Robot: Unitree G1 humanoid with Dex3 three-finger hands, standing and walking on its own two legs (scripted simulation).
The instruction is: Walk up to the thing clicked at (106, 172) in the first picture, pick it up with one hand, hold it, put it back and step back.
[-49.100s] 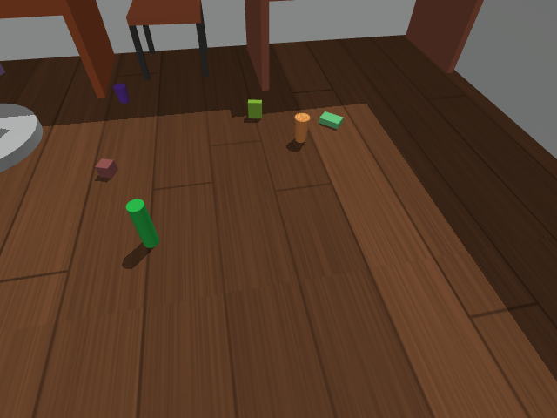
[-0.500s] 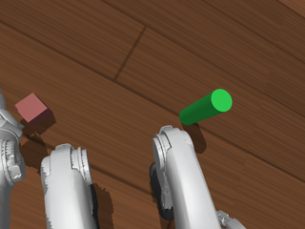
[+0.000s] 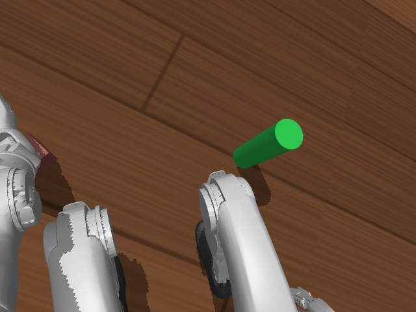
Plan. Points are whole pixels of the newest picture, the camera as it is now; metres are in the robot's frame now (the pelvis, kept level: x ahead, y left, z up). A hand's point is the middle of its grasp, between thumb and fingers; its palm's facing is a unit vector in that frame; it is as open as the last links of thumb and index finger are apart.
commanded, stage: approach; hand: left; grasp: from above
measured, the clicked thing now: (30, 155) +0.46 +0.29 -0.29
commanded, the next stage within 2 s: rest palm in 0.38 s
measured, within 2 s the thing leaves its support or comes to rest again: neither
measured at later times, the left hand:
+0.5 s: hand (12, 163) +0.43 +0.29 -0.21, palm faces -0.36 -0.28 -0.89, open 13.2 cm
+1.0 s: hand (21, 155) +0.45 +0.29 -0.24, palm faces -0.31 -0.31 -0.90, open 13.7 cm
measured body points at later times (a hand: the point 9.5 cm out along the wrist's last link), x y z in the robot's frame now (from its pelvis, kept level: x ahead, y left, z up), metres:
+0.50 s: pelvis -0.01 -0.01 -0.01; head +0.25 +0.04 +0.35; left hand +0.44 +0.30 -0.16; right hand -0.02 -0.26 -0.10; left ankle +0.07 +0.14 -0.29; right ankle +0.10 -0.13 -0.29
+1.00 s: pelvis +0.00 +0.01 -0.01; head +0.27 +0.08 +0.33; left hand +0.46 +0.30 -0.19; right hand -0.02 -0.24 -0.08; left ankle +0.07 +0.14 -0.29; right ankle +0.10 -0.13 -0.29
